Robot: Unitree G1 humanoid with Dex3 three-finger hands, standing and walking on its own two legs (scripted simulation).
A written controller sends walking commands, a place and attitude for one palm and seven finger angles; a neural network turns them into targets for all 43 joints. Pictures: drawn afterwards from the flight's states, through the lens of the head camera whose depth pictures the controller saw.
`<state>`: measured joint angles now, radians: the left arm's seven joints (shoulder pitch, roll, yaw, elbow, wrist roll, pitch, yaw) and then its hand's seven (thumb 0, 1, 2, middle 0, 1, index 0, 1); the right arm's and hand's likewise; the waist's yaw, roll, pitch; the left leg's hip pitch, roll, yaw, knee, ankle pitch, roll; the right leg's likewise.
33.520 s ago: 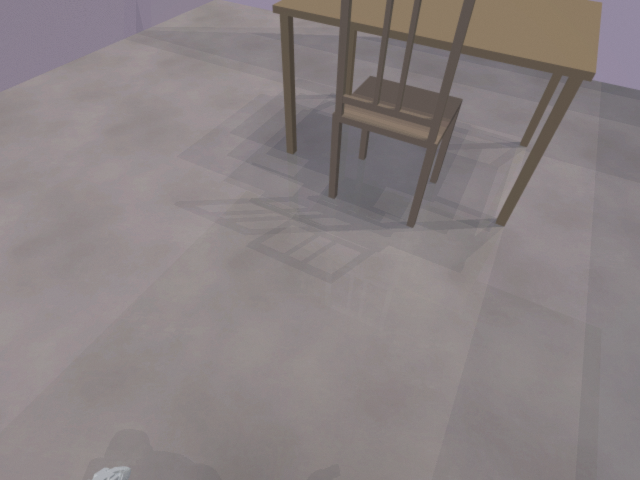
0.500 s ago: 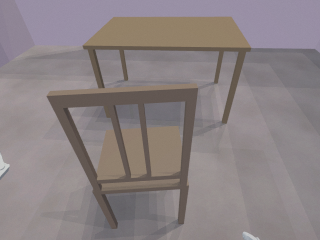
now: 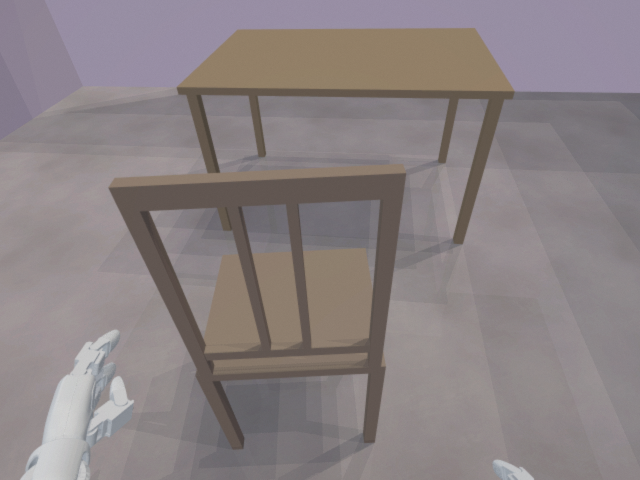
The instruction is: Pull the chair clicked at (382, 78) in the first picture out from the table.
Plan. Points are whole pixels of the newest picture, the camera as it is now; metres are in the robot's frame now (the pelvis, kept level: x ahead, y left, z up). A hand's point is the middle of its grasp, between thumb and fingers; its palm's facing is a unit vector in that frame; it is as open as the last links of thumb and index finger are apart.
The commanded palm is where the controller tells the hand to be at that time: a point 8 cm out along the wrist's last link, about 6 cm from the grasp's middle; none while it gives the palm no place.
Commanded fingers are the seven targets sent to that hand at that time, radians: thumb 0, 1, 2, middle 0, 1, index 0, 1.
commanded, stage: let the arm hang, fingers relaxed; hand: left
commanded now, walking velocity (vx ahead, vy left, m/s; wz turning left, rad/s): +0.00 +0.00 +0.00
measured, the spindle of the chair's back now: (253, 287) +0.46 +0.15 -0.05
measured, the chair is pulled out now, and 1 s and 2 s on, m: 0.74 0.74 0.74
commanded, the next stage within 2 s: look to check the result in 0.98 s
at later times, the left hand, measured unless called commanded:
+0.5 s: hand out of the picture -0.04 +0.21 -0.15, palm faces -0.02 -0.96 -0.29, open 7.3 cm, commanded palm none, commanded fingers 0.00 0.90 0.90 -0.20 -0.30 -0.20 -0.30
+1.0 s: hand out of the picture +0.01 +0.15 -0.16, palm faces -0.02 -0.98 -0.19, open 7.3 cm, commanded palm none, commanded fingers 0.00 0.90 0.90 -0.20 -0.30 -0.20 -0.30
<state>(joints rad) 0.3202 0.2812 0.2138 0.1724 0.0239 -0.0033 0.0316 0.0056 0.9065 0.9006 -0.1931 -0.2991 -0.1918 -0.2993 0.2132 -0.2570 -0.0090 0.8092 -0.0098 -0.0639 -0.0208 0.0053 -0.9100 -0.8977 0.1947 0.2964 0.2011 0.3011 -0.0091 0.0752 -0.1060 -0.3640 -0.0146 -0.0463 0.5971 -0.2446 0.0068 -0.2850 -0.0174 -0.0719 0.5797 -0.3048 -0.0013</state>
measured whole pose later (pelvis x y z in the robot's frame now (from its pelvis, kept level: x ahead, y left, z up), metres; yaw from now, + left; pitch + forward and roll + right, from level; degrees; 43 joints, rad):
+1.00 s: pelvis +0.01 -0.02 +0.01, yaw -1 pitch +0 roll +0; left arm 0.33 0.14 -0.03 1.04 0.01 0.01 0.03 0.02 0.92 0.90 -0.20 -0.30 -0.20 -0.30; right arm 0.33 -0.14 0.02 1.07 -0.01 -0.01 -0.04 0.00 -0.92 -0.90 0.19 0.30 0.20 0.30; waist -0.01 0.03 0.03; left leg -0.26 0.01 -0.03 0.46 -0.19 -0.01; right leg -0.21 0.01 -0.05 0.47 -0.26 -0.03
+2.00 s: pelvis +0.02 -0.01 +0.01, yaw -2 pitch +0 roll +0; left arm 0.34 0.13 -0.02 1.06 0.00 0.00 0.03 0.01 0.91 0.90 -0.20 -0.30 -0.20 -0.30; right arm 0.32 -0.13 0.02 1.10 0.00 -0.01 -0.04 0.00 -0.91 -0.90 0.19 0.30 0.20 0.30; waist 0.00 0.01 0.03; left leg -0.23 0.00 -0.02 0.44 -0.21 0.00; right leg -0.17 0.00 -0.05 0.44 -0.27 -0.02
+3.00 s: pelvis +0.02 -0.01 +0.01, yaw -2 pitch +0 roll +0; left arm 0.34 0.13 -0.02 1.07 0.00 0.00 0.03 0.01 0.91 0.90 -0.20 -0.30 -0.20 -0.30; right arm 0.33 -0.12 0.03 1.11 0.00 -0.02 -0.05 0.00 -0.91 -0.90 0.19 0.30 0.20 0.30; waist 0.00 0.01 0.03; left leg -0.22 0.00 -0.02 0.42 -0.20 0.00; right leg -0.16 -0.01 -0.04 0.42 -0.26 -0.01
